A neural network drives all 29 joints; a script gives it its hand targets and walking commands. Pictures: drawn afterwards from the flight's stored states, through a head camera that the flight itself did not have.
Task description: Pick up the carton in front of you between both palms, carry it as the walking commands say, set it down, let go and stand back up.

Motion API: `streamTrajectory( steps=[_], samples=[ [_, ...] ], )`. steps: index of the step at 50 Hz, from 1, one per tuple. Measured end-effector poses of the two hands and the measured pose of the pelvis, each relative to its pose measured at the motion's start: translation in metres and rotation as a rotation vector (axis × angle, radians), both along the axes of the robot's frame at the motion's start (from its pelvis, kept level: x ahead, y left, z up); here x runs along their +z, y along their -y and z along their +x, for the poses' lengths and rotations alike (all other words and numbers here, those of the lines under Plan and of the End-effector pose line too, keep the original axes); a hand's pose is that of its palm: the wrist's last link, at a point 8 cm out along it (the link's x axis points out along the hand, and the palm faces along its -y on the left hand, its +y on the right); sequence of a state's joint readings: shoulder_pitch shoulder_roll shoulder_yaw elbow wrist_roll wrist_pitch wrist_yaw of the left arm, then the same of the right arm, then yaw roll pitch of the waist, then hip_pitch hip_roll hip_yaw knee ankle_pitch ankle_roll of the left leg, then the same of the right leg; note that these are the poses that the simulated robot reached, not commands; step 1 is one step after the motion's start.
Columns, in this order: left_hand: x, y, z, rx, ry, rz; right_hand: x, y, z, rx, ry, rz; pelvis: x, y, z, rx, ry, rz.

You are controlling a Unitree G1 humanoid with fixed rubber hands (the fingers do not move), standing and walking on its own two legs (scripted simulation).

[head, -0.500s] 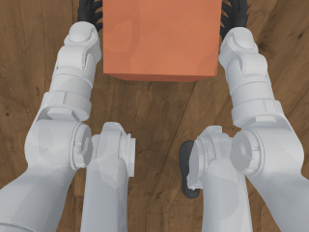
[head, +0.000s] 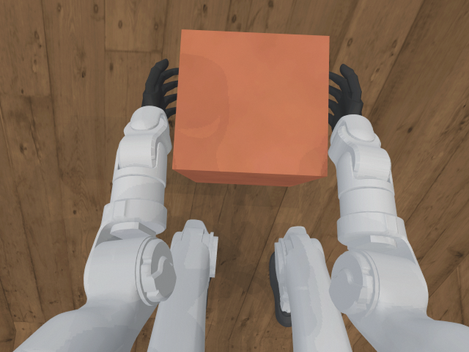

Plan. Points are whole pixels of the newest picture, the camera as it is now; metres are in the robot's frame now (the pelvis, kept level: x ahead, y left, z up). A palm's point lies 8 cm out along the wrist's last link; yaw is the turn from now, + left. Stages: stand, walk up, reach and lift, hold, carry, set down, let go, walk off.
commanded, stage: reach and lift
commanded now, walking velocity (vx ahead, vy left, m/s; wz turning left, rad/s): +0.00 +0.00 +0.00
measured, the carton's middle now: (247, 125) +0.49 +0.02 -0.13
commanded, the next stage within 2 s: none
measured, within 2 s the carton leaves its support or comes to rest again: neither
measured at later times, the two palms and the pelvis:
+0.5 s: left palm (121, 92) +0.43 +0.16 +0.10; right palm (422, 101) +0.43 -0.14 +0.10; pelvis +0.06 +0.00 +0.15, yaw +0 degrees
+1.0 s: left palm out of the picture +0.39 +0.15 +0.25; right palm out of the picture +0.40 -0.14 +0.26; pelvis +0.09 +0.00 +0.26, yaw +1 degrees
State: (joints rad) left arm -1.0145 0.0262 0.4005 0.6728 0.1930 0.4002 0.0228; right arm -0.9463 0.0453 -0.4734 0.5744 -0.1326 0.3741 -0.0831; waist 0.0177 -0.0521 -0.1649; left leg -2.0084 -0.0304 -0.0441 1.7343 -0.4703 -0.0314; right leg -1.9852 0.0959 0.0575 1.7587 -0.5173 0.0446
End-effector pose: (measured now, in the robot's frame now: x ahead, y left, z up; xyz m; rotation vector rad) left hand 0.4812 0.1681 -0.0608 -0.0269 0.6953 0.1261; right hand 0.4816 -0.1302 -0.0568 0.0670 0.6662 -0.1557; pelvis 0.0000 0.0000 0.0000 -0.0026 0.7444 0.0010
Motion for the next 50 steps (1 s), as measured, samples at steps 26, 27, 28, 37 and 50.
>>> streamTrajectory(
  steps=[26, 27, 28, 37, 50],
  samples=[
    [0.162, 0.008, -0.052, 0.013, -0.053, -0.021, 0.167, 0.008, -0.05, 0.009, -0.055, -0.022, 0.154, -0.004, 0.059, 0.005, 0.215, 0.005],
    [0.168, 0.006, -0.057, 0.015, -0.054, -0.014, 0.172, 0.006, -0.053, 0.014, -0.057, -0.02, 0.16, -0.003, 0.061, 0.005, 0.227, 0.007],
    [0.175, 0.004, -0.061, 0.019, -0.047, -0.011, 0.179, 0.004, -0.056, 0.016, -0.05, -0.017, 0.166, -0.003, 0.063, 0.007, 0.242, 0.008],
    [0.237, -0.001, -0.072, 0.05, 0.021, -0.015, 0.241, -0.002, -0.059, 0.036, 0.018, -0.006, 0.205, -0.001, 0.07, 0.024, 0.391, 0.009],
    [0.311, 0.014, -0.09, 0.026, 0.013, -0.009, 0.315, 0.014, -0.083, 0.036, 0.009, -0.033, 0.258, 0.003, 0.088, 0.013, 0.595, 0.011]
  ],
)
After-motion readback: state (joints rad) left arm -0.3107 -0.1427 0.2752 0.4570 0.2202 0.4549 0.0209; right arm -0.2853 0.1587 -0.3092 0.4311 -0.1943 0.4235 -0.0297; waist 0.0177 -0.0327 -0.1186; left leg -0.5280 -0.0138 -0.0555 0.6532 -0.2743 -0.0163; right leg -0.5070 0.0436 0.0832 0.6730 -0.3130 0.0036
